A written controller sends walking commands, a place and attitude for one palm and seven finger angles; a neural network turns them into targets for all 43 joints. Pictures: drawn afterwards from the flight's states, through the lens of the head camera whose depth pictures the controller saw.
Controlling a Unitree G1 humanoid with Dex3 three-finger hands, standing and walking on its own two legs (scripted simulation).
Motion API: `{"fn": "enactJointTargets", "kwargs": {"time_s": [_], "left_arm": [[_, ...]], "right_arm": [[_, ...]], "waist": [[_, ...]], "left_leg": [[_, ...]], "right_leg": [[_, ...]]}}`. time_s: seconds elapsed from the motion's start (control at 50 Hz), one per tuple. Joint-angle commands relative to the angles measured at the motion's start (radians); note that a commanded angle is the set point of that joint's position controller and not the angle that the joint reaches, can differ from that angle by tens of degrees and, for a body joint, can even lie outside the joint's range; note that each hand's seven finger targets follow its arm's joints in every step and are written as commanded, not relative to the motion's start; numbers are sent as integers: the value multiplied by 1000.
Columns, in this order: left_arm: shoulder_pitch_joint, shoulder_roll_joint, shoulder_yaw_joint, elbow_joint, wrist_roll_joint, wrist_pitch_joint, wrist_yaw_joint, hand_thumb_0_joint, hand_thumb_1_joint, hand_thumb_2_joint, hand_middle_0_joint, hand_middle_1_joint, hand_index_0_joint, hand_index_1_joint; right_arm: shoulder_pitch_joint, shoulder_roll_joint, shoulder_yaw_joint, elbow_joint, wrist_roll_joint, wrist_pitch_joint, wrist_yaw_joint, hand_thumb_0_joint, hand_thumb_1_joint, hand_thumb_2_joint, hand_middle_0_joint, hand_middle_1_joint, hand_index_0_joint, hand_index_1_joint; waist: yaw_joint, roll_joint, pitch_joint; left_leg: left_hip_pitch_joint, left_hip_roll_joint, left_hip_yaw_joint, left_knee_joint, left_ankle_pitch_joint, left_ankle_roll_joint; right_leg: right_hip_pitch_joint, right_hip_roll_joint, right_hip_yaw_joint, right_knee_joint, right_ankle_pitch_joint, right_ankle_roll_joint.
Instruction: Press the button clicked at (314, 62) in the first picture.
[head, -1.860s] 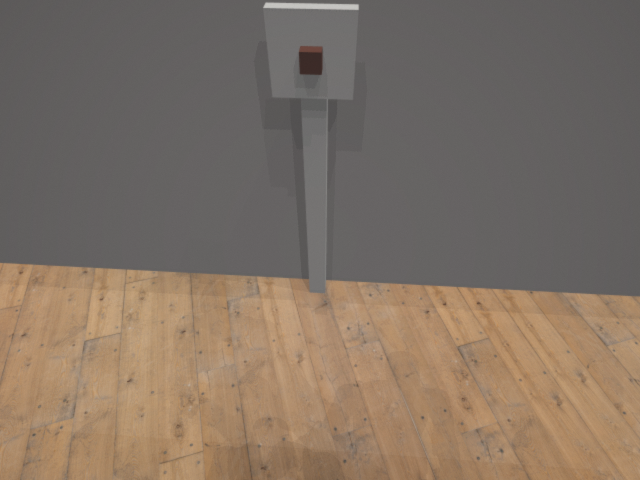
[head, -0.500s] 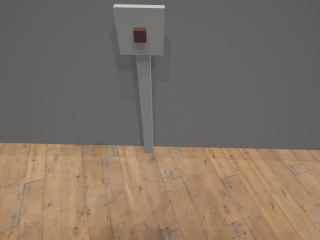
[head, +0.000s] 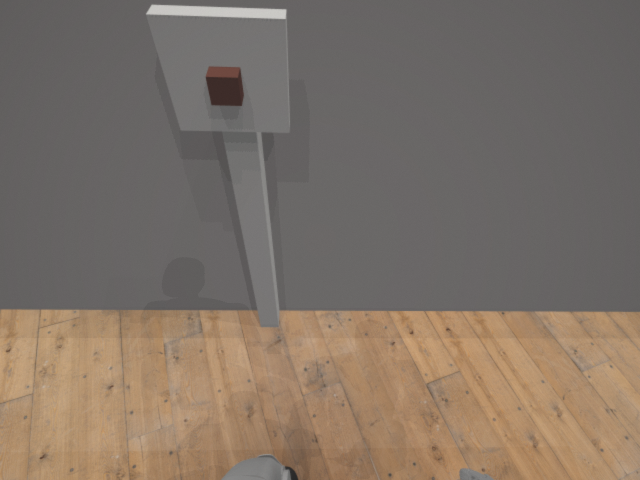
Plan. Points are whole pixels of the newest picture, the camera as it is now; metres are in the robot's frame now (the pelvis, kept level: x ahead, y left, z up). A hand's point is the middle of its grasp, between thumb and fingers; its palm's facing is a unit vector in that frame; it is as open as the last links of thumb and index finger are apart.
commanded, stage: take the last steps up to it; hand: left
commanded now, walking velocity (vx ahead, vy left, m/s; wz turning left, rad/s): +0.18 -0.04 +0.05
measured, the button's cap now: (225, 85) +0.60 +0.19 +0.16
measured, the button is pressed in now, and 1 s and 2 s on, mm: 0 0 0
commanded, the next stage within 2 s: come to a stop and stand still in 0.08 s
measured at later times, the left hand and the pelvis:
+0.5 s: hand (234, 439) +0.19 +0.14 -0.16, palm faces +0.03 -0.97 -0.24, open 7.3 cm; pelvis +0.12 -0.05 +0.01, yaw +3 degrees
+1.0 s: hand out of the picture +0.09 +0.18 -0.16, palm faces +0.10 -0.96 -0.24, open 7.4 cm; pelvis +0.09 -0.02 +0.01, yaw +2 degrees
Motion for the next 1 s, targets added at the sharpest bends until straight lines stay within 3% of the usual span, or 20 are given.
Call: {"fn": "enactJointTargets", "kwargs": {"time_s": [0.0, 0.02, 0.06, 0.1, 0.16, 0.3, 0.34, 0.38, 0.4, 0.42, 0.46, 0.56, 0.62, 0.66, 0.68, 0.76, 0.9, 0.92, 0.96, 0.98], "left_arm": [[-44, 135, 18, -133, -6, -12, 5, 0, 900, 900, -200, -300, -200, -300], [-94, 120, 18, -181, 5, -4, 0, 0, 900, 900, -200, -300, -200, -300], [-98, 89, 25, -174, 24, 11, -20, 0, 900, 900, -200, -300, -200, -300], [-54, 59, 22, -172, 25, 34, -31, 0, 900, 900, -200, -300, -200, -300], [-72, 57, 23, -185, 23, 51, -37, 0, 900, 900, -200, -300, -200, -300], [-192, 176, 24, -208, 14, 54, -20, 0, 900, 900, -200, -300, -200, -300], [-189, 276, 39, -218, 19, 40, -10, 0, 900, 900, -200, -300, -200, -300], [-193, 355, 54, -223, 17, 45, -5, 0, 900, 900, -200, -300, -200, -300], [-200, 363, 61, -225, 20, 48, 2, 0, 900, 900, -200, -300, -200, -300], [-203, 348, 72, -212, 19, 51, 12, 0, 900, 900, -200, -300, -200, -300], [-232, 325, 74, -227, 15, 58, 24, 0, 900, 900, -200, -300, -200, -300], [-326, 330, 90, -276, 20, 66, 20, 0, 900, 900, -200, -300, -200, -300], [-362, 296, 81, -282, 16, 78, 6, 0, 900, 900, -200, -300, -200, -300], [-352, 188, 59, -306, 3, 103, 7, 0, 900, 900, -200, -300, -200, -300], [-369, 212, 64, -307, 4, 113, 9, 0, 900, 900, -200, -300, -200, -300], [-320, 196, 64, -262, 11, 112, -10, 0, 900, 900, -200, -300, -200, -300], [-243, 180, 28, -226, 3, 72, -10, 0, 900, 900, -200, -300, -200, -300], [-213, 202, 26, -210, 7, 62, -4, 0, 900, 900, -200, -300, -200, -300], [-253, 278, 27, -205, 11, 47, 1, 0, 900, 900, -200, -300, -200, -300], [-299, 295, 22, -214, 9, 48, -4, 0, 900, 900, -200, -300, -200, -300]], "right_arm": [[427, -221, -45, 67, -2, 4, -17, 0, -900, -900, 200, 300, 200, 300], [333, -210, -46, 25, -2, 4, -11, 0, -900, -900, 200, 300, 200, 300], [251, -95, -13, 11, -11, -18, -13, 0, -900, -900, 200, 300, 200, 300], [235, -80, -7, 5, -8, -32, -10, 0, -900, -900, 200, 300, 200, 300], [229, -100, -17, -7, -8, -28, -6, 0, -900, -900, 200, 300, 200, 300], [252, -122, -16, 11, 4, 14, -8, 0, -900, -900, 200, 300, 200, 300], [296, -96, -22, 4, 12, 27, 0, 0, -900, -900, 200, 300, 200, 300], [358, -72, -30, 3, 14, 49, 4, 0, -900, -900, 200, 300, 200, 300], [339, -60, -31, -3, 15, 59, 4, 0, -900, -900, 200, 300, 200, 300], [310, -71, -36, -10, 17, 71, -3, 0, -900, -900, 200, 300, 200, 300], [246, -113, -45, -35, 19, 77, -5, 0, -900, -900, 200, 300, 200, 300], [219, -80, -40, -43, 15, 80, 15, 0, -900, -900, 200, 300, 200, 300], [319, -99, -44, -11, 9, 68, 15, 0, -900, -900, 200, 300, 200, 300], [284, -256, -69, -52, -13, 54, 3, 0, -900, -900, 200, 300, 200, 300], [226, -263, -67, -80, -21, 62, -7, 0, -900, -900, 200, 300, 200, 300], [125, -193, -41, -114, -18, 49, -18, 0, -900, -900, 200, 300, 200, 300], [184, -181, -36, -63, 2, 40, -12, 0, -900, -900, 200, 300, 200, 300], [188, -160, -34, -56, 14, 38, -9, 0, -900, -900, 200, 300, 200, 300], [173, -99, -16, -69, 25, 47, 3, 0, -900, -900, 200, 300, 200, 300], [188, -105, -17, -54, 20, 50, 11, 0, -900, -900, 200, 300, 200, 300]], "waist": [[-141, 106, -191], [-101, 56, 24], [-26, 94, 109], [15, 98, 45], [24, 140, -20], [19, 108, -51], [9, -27, -97], [-10, -109, -160], [4, -139, -152], [24, -307, -178], [36, -348, -155], [-2, -166, -184], [-56, -79, -188], [-58, 382, -140], [-58, 297, -111], [-2, 185, -65], [-10, 143, -152], [-3, 70, -153], [-39, -168, -67], [-60, -140, -46]], "left_leg": [[479, 522, -738, -340, 108, 290], [243, 497, -754, -406, -115, 281], [66, 361, -503, -457, -158, 135], [24, 266, -292, -436, -11, 73], [19, 201, -168, -422, 30, 49], [93, 162, -147, -238, 131, -25], [62, 62, -91, -89, -23, -99], [83, -13, -52, 122, -326, -128], [49, -16, -79, 245, -426, -127], [-1, -10, -118, 371, -468, -129], [-101, 2, -198, 480, -450, -135], [50, 15, -162, 181, -297, -158], [295, 20, -103, -160, -6, -151], [219, 355, -473, -341, 342, 4], [91, 370, -432, -337, 277, 68], [150, 235, -294, -292, 251, 57], [300, 213, -277, -246, 286, 31], [271, 172, -258, -195, 212, -8], [186, 49, -149, -150, -128, -104], [246, 29, -150, -149, -127, -112]], "right_leg": [[-618, -99, 96, 967, -130, 42], [-666, -146, 97, 949, -87, 53], [-662, -205, 78, 852, 58, 65], [-564, -216, 38, 703, 117, 86], [-477, -217, -23, 469, 177, 108], [-272, -175, -45, -23, 331, 120], [-212, -333, 157, -33, 730, 41], [-195, -542, 219, -66, 1063, -94], [-200, -558, 226, -74, 1089, -120], [-163, -551, 253, -84, 1155, -143], [-105, -536, 204, -68, 1243, -136], [-204, -479, 126, -60, 956, -74], [-372, -379, 62, 27, 552, 19], [-543, -155, -22, 354, -180, 129], [-481, -156, 75, 498, -181, 107], [-538, -139, 80, 586, -17, 100], [-290, -137, 1, -44, 146, 99], [-232, -160, 51, -174, 262, 88], [-313, -384, 278, -261, 333, -7], [-399, -403, 261, -258, 258, -38]]}}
